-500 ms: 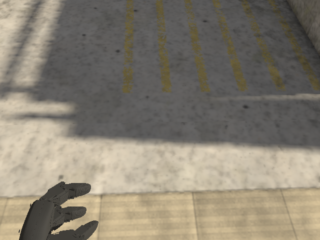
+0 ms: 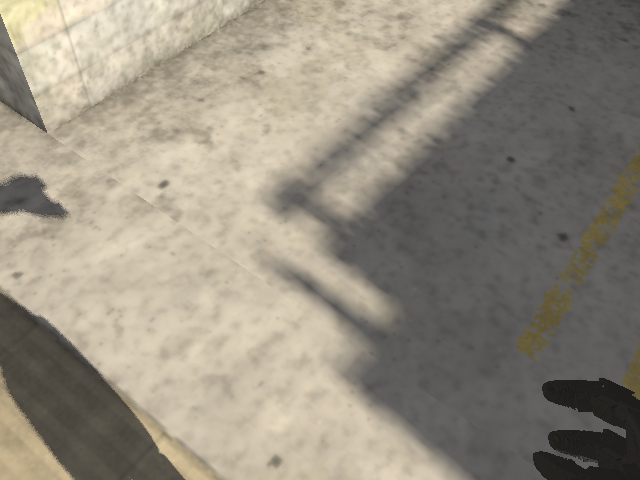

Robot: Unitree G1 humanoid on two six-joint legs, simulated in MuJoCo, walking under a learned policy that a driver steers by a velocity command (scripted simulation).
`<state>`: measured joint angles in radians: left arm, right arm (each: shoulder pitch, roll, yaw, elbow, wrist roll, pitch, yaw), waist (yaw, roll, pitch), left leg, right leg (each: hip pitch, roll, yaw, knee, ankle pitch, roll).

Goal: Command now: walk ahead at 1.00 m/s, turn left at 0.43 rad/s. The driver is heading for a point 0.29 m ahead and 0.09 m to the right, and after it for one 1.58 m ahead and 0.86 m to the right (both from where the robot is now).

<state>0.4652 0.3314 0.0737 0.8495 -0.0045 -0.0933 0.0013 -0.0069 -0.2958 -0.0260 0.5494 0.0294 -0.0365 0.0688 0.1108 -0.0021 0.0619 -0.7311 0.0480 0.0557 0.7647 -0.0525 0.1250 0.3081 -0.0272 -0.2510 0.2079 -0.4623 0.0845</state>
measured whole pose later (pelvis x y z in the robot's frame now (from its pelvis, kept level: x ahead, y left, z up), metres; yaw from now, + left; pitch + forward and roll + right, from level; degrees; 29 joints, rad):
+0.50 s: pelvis +0.38 +0.00 +0.01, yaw -11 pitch -1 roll +2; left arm 0.21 0.30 0.07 0.69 -0.01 -0.04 -0.06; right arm 0.17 -0.28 -0.06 0.74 0.00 -0.02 -0.05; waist 0.01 -0.02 0.09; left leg -0.09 -0.02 0.21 0.86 -0.50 0.01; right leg -0.51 0.06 -0.07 0.61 -0.06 -0.12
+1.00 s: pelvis +0.54 +0.04 +0.03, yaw -42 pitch +1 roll +1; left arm 0.15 0.36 0.10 0.54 -0.02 0.06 0.02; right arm 0.11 -0.32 -0.09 0.73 -0.02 -0.03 -0.01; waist 0.02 -0.03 0.06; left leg -0.33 -0.07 -0.13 0.47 -0.13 -0.01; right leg -0.41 0.22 0.35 0.76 -0.42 -0.01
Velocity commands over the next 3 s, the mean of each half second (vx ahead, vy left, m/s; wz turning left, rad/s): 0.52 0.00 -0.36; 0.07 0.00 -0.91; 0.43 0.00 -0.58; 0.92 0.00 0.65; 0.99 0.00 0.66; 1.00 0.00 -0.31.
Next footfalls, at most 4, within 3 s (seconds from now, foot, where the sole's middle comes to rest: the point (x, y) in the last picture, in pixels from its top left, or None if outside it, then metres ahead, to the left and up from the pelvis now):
0.04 left None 0.26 0.08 -0.74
0.48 right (385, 430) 0.56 -0.08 -0.74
0.96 left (322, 359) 0.70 0.07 -0.74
1.48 right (411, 477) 0.47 -0.13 -0.74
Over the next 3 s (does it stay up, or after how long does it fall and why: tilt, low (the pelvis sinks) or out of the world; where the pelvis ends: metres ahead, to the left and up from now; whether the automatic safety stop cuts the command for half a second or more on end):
stays up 1.54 -0.68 0.03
